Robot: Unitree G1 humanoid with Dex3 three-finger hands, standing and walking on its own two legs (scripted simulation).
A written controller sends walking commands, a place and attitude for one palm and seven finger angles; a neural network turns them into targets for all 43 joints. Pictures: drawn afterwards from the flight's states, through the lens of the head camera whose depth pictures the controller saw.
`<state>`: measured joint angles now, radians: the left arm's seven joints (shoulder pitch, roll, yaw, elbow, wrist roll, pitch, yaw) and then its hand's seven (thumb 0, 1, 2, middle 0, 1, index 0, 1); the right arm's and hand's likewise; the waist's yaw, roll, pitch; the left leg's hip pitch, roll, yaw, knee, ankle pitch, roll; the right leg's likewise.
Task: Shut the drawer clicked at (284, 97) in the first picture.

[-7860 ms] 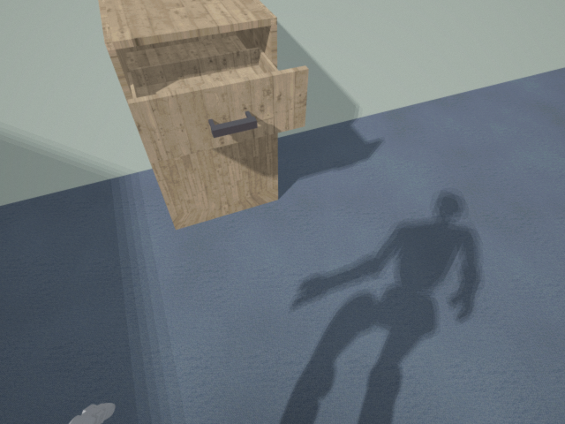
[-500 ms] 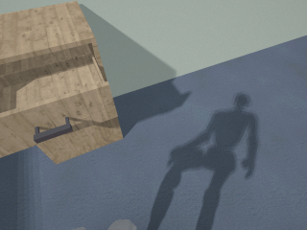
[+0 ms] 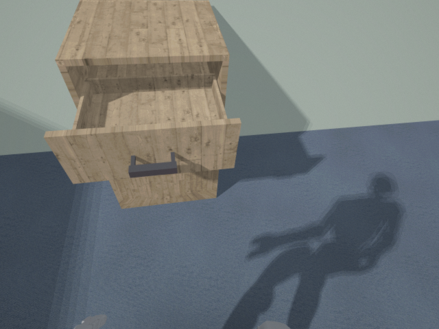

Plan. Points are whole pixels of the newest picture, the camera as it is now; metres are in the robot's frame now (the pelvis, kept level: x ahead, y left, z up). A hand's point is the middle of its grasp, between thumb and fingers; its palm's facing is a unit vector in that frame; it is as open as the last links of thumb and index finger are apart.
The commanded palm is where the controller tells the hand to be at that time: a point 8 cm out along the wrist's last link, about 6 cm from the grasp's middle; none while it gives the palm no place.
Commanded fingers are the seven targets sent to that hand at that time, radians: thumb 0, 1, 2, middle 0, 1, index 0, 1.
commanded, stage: turn to face it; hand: left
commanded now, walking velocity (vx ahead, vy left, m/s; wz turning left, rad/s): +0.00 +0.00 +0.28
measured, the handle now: (153, 163) +0.50 +0.19 -0.06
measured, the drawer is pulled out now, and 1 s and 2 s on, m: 0.29 0.29 0.29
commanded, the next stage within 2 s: take the last steps up to it in 0.22 s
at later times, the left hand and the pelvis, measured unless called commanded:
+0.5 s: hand out of the picture -0.03 +0.14 -0.16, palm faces +0.22 -0.95 -0.24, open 7.4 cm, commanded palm none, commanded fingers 0.00 0.90 0.90 -0.20 -0.30 -0.20 -0.30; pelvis -0.03 -0.05 +0.00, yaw +10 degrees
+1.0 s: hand out of the picture +0.06 +0.17 -0.18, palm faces +0.15 -0.97 -0.18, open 7.4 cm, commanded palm none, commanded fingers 0.00 0.90 0.90 -0.20 -0.30 -0.20 -0.30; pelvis +0.05 -0.02 -0.01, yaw +7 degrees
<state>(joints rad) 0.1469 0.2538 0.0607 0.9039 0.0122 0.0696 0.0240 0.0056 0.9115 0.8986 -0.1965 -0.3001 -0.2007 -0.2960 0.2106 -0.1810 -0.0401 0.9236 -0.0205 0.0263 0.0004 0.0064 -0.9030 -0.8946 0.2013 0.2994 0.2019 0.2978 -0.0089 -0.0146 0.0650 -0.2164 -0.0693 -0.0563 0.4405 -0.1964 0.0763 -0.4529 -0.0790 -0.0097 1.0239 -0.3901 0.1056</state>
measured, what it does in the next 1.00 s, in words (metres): steps on the spot: right foot, then left foot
